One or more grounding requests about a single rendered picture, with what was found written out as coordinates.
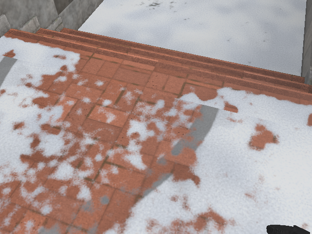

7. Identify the right robot hand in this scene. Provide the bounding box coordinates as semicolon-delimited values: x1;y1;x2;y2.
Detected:
266;224;310;234

